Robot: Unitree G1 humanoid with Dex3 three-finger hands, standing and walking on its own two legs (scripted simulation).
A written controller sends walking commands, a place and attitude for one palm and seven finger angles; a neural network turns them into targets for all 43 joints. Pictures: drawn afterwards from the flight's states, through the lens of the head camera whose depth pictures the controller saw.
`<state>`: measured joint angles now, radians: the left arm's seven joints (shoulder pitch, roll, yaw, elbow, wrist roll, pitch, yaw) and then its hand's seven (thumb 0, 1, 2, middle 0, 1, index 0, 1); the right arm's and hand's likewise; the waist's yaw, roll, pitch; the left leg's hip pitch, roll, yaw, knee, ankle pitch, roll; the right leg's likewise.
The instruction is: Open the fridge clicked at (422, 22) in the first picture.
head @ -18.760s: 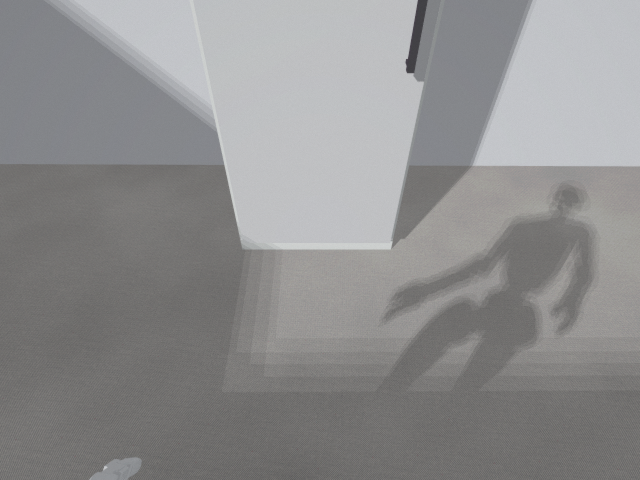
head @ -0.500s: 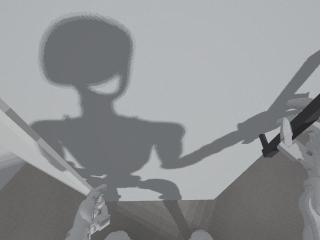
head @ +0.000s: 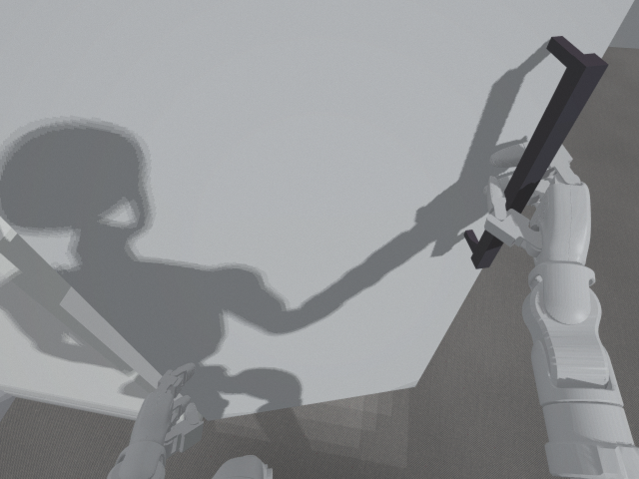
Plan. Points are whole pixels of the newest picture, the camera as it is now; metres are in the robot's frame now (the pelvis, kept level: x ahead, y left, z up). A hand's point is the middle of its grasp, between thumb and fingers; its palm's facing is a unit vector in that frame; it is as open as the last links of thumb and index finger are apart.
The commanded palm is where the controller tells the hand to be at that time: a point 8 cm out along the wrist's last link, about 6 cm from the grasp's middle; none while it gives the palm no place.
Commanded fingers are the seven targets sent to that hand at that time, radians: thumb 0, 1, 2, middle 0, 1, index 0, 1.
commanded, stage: stop walking and hold the door back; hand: right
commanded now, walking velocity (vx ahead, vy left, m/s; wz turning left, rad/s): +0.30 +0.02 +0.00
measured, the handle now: (512, 176) +0.40 -0.20 +0.18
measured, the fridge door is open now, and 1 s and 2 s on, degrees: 71 70 69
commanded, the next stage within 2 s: loosen the grip on the handle in 0.80 s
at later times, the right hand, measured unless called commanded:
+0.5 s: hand (476, 176) +0.42 -0.18 +0.16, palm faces +0.16 +0.97 -0.17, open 5.3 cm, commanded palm +0.37 -0.23 +0.14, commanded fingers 0.00 -0.90 -0.90 0.45 1.40 0.45 1.40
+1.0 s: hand (498, 205) +0.38 -0.19 +0.15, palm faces +0.17 +0.97 -0.16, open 6.1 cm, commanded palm +0.34 -0.23 +0.15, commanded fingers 0.00 -0.17 -0.55 0.45 1.40 0.45 1.40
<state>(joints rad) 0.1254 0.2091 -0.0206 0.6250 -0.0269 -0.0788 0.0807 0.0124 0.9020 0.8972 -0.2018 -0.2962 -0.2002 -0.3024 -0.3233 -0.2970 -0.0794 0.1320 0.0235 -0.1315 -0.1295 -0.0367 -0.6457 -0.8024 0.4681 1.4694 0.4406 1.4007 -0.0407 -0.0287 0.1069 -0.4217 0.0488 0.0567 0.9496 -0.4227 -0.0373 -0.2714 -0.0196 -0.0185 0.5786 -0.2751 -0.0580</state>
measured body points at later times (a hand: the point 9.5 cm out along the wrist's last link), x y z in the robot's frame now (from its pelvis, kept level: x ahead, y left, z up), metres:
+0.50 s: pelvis -0.02 -0.01 -0.01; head -0.01 +0.00 +0.44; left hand +0.04 +0.31 -0.11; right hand +0.41 -0.23 +0.17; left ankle -0.04 +0.15 -0.74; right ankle +0.04 -0.13 -0.74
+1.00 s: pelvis -0.03 +0.01 -0.01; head -0.02 -0.01 +0.44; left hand +0.13 +0.24 -0.09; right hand +0.36 -0.24 +0.16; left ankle -0.04 +0.15 -0.74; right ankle +0.04 -0.13 -0.74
